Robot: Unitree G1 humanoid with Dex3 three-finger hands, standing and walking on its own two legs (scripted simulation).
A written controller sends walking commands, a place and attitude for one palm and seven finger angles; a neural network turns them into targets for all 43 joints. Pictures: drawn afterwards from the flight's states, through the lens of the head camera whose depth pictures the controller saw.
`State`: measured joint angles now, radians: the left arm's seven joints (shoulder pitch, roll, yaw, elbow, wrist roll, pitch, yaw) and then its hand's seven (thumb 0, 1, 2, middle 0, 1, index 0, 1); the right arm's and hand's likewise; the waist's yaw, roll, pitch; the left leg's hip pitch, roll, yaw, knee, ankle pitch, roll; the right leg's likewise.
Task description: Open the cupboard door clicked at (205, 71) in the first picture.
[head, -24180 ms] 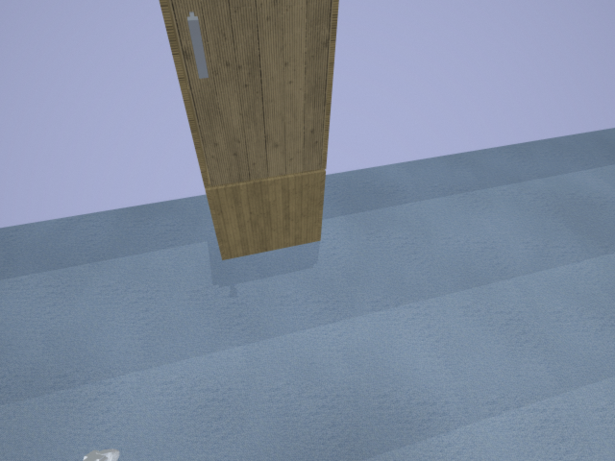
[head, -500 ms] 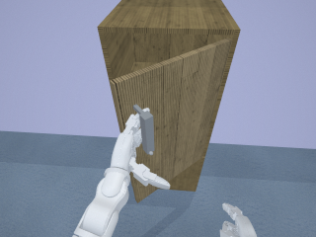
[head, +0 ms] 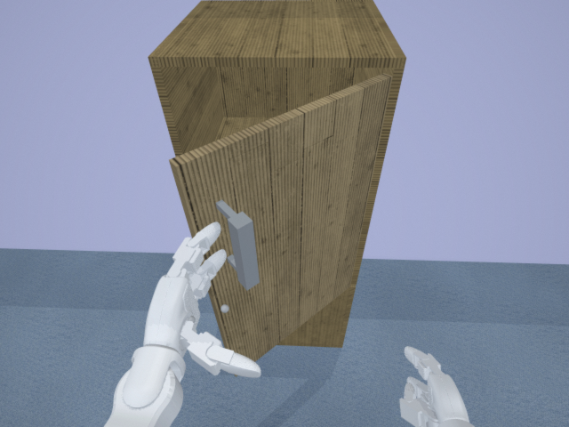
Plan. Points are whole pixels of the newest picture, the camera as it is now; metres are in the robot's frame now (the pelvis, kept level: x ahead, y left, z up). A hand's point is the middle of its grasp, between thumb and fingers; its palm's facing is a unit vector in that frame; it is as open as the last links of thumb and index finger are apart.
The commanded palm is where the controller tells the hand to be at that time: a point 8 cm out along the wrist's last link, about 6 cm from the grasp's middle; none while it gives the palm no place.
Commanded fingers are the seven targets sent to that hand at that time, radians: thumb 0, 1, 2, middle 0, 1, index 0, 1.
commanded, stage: slide the hand sideways off the handle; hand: left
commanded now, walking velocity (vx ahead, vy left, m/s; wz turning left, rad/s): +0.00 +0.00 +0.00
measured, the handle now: (236, 245) +0.33 +0.10 +0.12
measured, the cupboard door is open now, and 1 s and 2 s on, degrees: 42 42 42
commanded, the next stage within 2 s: draw the hand back to the body in 0.50 s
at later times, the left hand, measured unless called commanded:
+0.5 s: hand (176, 342) +0.19 +0.15 +0.11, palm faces +0.06 -1.00 -0.04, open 16.3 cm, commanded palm +0.16 +0.20 +0.12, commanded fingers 0.00 -0.50 0.30 -0.15 -0.30 -0.15 -0.30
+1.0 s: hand (131, 341) +0.18 +0.19 +0.12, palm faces +0.07 -1.00 -0.05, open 16.3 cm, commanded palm +0.14 +0.24 +0.14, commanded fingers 0.00 -0.47 0.31 -0.15 -0.30 -0.15 -0.30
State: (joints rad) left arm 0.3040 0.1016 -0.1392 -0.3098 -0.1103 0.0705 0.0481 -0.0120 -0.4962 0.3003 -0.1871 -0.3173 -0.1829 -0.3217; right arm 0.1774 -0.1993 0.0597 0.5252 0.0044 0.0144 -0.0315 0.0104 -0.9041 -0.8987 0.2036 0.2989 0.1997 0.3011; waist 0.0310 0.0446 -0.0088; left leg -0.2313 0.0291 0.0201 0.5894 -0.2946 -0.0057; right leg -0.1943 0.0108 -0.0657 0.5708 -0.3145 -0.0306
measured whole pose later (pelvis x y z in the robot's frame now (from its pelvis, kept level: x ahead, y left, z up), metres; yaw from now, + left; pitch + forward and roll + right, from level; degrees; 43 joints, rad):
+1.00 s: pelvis +0.00 +0.01 -0.01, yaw +2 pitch -2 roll -1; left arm 0.51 0.23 0.15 -0.46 -0.28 0.03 -0.19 -0.01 -0.50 0.30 -0.16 -0.30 -0.15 -0.30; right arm 0.24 -0.22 0.07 0.55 0.04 -0.22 -0.08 0.01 -0.90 -0.90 0.21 0.30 0.20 0.30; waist 0.06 0.05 -0.04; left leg -0.32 0.02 -0.01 0.69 -0.34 0.01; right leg -0.25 0.00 -0.09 0.64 -0.36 -0.02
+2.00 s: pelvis +0.03 +0.01 +0.01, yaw +0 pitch -5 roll -1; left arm 0.45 0.32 0.32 -0.37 -0.06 -0.08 0.12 0.01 0.84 0.88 -0.21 -0.30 -0.20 -0.30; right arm 0.18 -0.22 0.02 0.64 -0.01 -0.09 -0.07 0.01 -0.90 -0.90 0.21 0.30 0.20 0.30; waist 0.08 0.06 0.04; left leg -0.08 0.01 0.04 0.41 -0.25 0.01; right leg -0.04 0.00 -0.05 0.37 -0.25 -0.01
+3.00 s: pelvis -0.08 +0.04 -0.01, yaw +0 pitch -2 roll -1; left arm 0.54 0.40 0.45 -0.52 -0.01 -0.20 0.15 0.01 0.89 0.90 -0.22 -0.30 -0.21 -0.31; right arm 0.22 -0.20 0.00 0.55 0.01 -0.07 -0.08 0.01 -0.90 -0.90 0.21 0.30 0.20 0.30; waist 0.02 0.01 0.08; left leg -0.43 -0.01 0.04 0.64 -0.21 0.06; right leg -0.37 0.00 0.00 0.62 -0.22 0.02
